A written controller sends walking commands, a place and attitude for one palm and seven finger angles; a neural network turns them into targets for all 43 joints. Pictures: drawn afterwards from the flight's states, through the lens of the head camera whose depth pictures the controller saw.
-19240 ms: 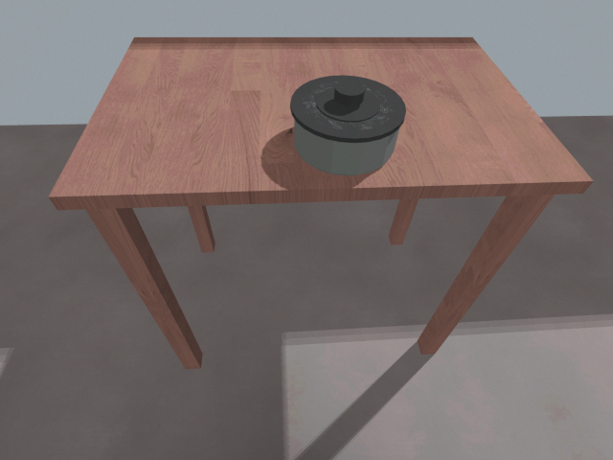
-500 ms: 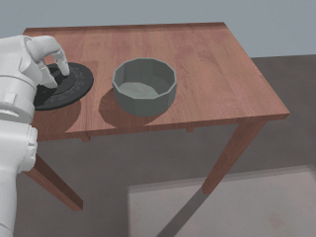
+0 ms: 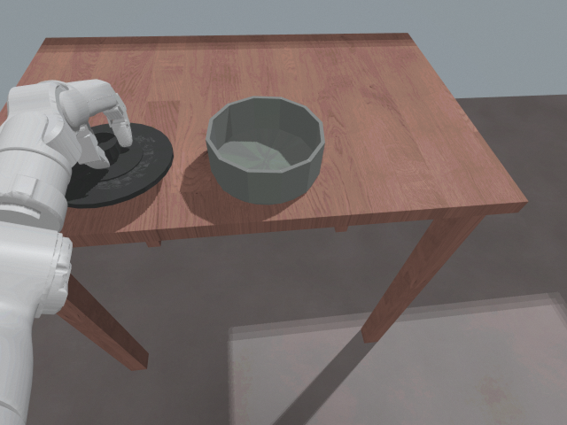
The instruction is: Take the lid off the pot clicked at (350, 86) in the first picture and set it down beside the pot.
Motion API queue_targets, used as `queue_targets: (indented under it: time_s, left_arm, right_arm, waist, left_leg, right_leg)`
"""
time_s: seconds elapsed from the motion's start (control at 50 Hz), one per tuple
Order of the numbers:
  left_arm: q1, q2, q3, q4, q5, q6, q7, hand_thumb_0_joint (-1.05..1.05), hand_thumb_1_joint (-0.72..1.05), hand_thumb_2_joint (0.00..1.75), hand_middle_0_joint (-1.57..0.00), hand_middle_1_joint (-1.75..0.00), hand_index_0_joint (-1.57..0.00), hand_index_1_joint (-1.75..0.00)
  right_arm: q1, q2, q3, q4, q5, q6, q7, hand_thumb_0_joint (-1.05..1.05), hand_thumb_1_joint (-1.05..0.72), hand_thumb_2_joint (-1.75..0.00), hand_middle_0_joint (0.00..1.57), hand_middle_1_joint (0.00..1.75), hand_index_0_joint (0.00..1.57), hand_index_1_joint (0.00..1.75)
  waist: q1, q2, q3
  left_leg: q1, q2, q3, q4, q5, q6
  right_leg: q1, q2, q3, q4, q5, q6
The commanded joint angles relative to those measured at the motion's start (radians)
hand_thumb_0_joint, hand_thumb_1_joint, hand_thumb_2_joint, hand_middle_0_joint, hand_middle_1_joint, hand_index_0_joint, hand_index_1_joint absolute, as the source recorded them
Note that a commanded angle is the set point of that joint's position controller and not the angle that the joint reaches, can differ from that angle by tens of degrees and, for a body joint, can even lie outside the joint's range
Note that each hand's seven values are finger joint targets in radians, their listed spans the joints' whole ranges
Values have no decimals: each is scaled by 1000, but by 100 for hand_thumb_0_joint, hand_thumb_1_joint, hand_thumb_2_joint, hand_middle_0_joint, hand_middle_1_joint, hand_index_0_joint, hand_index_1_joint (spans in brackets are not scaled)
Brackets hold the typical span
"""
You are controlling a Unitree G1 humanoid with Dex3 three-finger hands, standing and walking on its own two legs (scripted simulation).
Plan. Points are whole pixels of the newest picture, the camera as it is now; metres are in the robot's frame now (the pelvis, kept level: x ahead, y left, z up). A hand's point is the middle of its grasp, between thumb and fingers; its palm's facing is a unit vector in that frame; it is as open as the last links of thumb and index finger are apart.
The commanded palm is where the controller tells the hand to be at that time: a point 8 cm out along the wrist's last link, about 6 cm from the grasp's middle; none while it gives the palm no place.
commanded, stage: lower the lid onto the table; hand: left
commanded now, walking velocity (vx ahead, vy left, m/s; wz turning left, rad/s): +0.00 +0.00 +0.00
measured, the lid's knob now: (101, 147) +0.49 +0.25 +0.12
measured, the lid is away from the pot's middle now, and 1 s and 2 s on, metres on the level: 0.24 0.25 0.25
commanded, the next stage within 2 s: open the fingers wide in 0.36 s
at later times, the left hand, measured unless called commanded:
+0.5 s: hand (103, 151) +0.48 +0.25 +0.12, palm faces -0.46 -0.15 -0.87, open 7.6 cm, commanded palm +0.49 +0.25 +0.18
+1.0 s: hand (99, 151) +0.48 +0.25 +0.12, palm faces -0.41 -0.10 -0.91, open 7.9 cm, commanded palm +0.49 +0.25 +0.18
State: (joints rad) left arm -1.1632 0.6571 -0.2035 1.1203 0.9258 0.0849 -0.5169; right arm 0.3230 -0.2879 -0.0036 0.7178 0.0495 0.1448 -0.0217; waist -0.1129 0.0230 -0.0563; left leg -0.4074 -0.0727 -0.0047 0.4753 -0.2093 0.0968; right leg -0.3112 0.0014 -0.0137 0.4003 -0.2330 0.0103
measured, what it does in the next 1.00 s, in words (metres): stands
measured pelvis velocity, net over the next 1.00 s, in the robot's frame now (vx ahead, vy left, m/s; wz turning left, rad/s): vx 0.01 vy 0.00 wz -0.03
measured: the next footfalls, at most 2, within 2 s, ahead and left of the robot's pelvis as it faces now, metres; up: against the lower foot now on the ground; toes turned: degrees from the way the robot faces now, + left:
none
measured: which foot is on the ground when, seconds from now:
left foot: down 0.00-1.00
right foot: down 0.00-1.00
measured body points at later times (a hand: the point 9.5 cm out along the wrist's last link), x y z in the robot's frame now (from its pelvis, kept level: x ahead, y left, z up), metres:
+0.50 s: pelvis +0.00 +0.00 +0.00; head +0.06 +0.01 +0.44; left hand +0.50 +0.25 +0.17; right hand +0.00 -0.29 -0.12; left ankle +0.01 +0.05 -0.74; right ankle -0.03 -0.14 -0.74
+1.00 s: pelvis +0.01 +0.00 -0.01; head +0.06 +0.01 +0.44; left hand +0.50 +0.26 +0.17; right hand +0.02 -0.28 -0.13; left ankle +0.01 +0.05 -0.74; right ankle -0.03 -0.14 -0.74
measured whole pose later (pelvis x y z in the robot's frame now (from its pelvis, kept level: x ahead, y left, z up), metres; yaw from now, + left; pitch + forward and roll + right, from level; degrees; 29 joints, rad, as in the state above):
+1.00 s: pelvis +0.01 +0.00 -0.01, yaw -2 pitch +11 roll -2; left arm -1.08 0.71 -0.14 1.12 0.95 -0.03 -0.40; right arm 0.33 -0.28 0.00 0.70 0.06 0.20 -0.06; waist -0.12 0.02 -0.08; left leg -0.49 -0.05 0.01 0.55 -0.25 0.09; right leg -0.40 0.02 0.01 0.47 -0.27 0.01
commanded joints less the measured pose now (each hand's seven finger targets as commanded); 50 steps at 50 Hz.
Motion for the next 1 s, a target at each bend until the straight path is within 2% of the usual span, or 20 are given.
queue_targets:
  time_s: [0.0,0.06,0.14,0.2,0.24,0.3,0.34,0.36,0.42,0.44,0.46,0.48,0.54,0.6,0.62,0.64,0.76,0.82,0.86,0.98]
  left_arm:
    - [-612,262,81,-178,3,2,55,0,61,98,-82,-106,-87,-107]
    - [-657,229,46,-195,13,-4,66,0,61,98,-82,-106,-87,-107]
    - [-633,345,145,-217,21,-32,87,0,61,98,-82,-106,-87,-107]
    - [-555,257,79,-112,20,-23,87,0,61,98,-82,-106,-87,-107]
    - [-557,305,114,-156,28,-27,97,0,61,98,-82,-106,-87,-107]
    - [-555,282,94,-149,30,-32,95,0,61,98,-82,-106,-87,-107]
    - [-479,262,85,-84,21,-29,91,0,61,98,-82,-106,-87,-107]
    - [-456,305,120,-52,21,-27,93,0,61,98,-82,-106,-87,-107]
    - [-459,287,91,-43,16,-23,88,0,61,98,-82,-106,-87,-107]
    - [-430,221,47,-61,9,-24,84,0,61,98,-82,-106,-87,-107]
    - [-434,295,116,-291,37,-112,117,0,60,97,-80,-106,-85,-107]
    - [-381,308,134,-205,61,-137,140,0,58,95,-79,-106,-84,-107]
    - [-407,262,112,-240,28,-168,153,0,54,91,-75,-105,-80,-106]
    - [-401,376,203,-198,17,-145,174,0,50,89,-71,-104,-76,-104]
    - [-418,306,141,-172,10,-133,170,0,48,88,-70,-103,-74,-104]
    - [-440,298,135,-194,2,-131,171,0,47,87,-69,-103,-73,-103]
    - [-460,361,160,-189,37,-111,177,0,36,85,-63,-98,-66,-98]
    - [-420,261,94,-146,33,-104,163,0,30,84,-60,-95,-63,-95]
    - [-441,332,148,-187,26,-111,159,0,27,84,-58,-93,-61,-93]
    - [-436,291,124,-216,17,-124,155,0,16,82,-53,-87,-54,-88]
  right_arm:
    - [66,-186,-58,-65,-2,-14,-16,0,-90,-90,20,30,20,30]
    - [73,-187,-61,-58,-5,-19,-20,0,-90,-90,20,30,20,30]
    - [91,-189,-62,-67,-11,-27,-28,0,-90,-90,20,30,20,30]
    - [88,-183,-61,-58,-4,-20,-25,0,-90,-90,20,30,20,30]
    - [94,-193,-63,-62,-6,-17,-23,0,-90,-90,20,30,20,30]
    - [90,-186,-63,-68,-5,-11,-24,0,-90,-90,20,30,20,30]
    - [102,-189,-63,-63,-4,-9,-25,0,-90,-90,20,30,20,30]
    - [104,-192,-59,-58,-1,-5,-26,0,-90,-90,20,30,20,30]
    - [94,-192,-56,-65,3,1,-34,0,-90,-90,20,30,20,30]
    - [90,-191,-58,-71,3,0,-30,0,-90,-90,20,30,20,30]
    - [89,-184,-65,-93,-8,6,-36,0,-90,-90,20,30,20,30]
    - [77,-183,-62,-90,-11,18,-45,0,-90,-90,20,30,20,30]
    - [84,-177,-69,-95,-7,22,-47,0,-90,-90,20,30,20,30]
    - [93,-182,-66,-89,-5,30,-52,0,-90,-90,20,30,20,30]
    - [86,-175,-63,-87,-3,31,-52,0,-90,-90,20,30,20,30]
    - [91,-183,-66,-80,2,26,-49,0,-90,-90,20,30,20,30]
    - [83,-185,-57,-77,1,30,-52,0,-90,-90,20,30,20,30]
    - [84,-175,-59,-76,0,32,-51,0,-90,-90,20,30,20,30]
    - [87,-183,-61,-82,0,37,-51,0,-90,-90,20,30,20,30]
    - [86,-173,-63,-87,-1,41,-49,0,-90,-90,20,30,20,30]
  waist:
    - [-12,62,-395]
    - [-19,101,-413]
    - [-2,100,-499]
    - [-15,68,-410]
    - [0,92,-444]
    - [-12,108,-436]
    - [-15,77,-392]
    - [-10,35,-369]
    - [-19,21,-339]
    - [-14,52,-346]
    - [4,35,-373]
    - [7,70,-375]
    - [0,84,-373]
    - [4,62,-414]
    - [-11,56,-385]
    - [-10,72,-380]
    - [-6,73,-414]
    - [-17,72,-377]
    - [-9,61,-408]
    - [-10,86,-415]
  left_leg:
    - [406,25,-75,-4,378,-35]
    - [446,31,-85,8,412,-42]
    - [458,29,-72,27,499,-41]
    - [396,30,-65,26,434,-34]
    - [409,32,-64,27,467,-41]
    - [412,30,-63,42,469,-36]
    - [379,29,-56,45,454,-35]
    - [339,28,-55,38,406,-30]
    - [289,19,-38,31,309,-15]
    - [305,20,-41,35,336,-21]
    - [324,44,-48,54,379,-18]
    - [333,41,-46,66,383,-23]
    - [357,48,-58,63,391,-27]
    - [334,44,-46,63,390,-17]
    - [318,41,-39,57,346,-14]
    - [327,46,-43,55,353,-19]
    - [311,41,-34,58,340,-16]
    - [339,43,-43,73,375,-17]
    - [344,43,-47,69,390,-18]
    - [368,44,-46,85,457,-18]
  right_leg:
    - [-71,76,-26,-30,178,-58]
    - [-109,80,-26,-28,169,-58]
    - [-59,79,-18,-13,229,-61]
    - [-91,76,-21,-12,199,-53]
    - [-80,77,-21,-5,211,-58]
    - [-99,77,-17,-2,209,-55]
    - [-108,78,-20,-1,208,-55]
    - [-95,79,-21,4,201,-53]
    - [-88,72,-16,1,189,-51]
    - [-106,73,-20,8,186,-56]
    - [-135,76,-13,13,159,-53]
    - [-158,76,-11,23,137,-60]
    - [-179,77,-18,25,121,-63]
    - [-137,70,-11,32,156,-58]
    - [-151,68,-11,26,143,-55]
    - [-159,68,-15,24,139,-58]
    - [-127,67,-8,25,156,-57]
    - [-172,71,-13,22,147,-55]
    - [-149,72,-11,25,160,-54]
    - [-155,72,-13,32,188,-54]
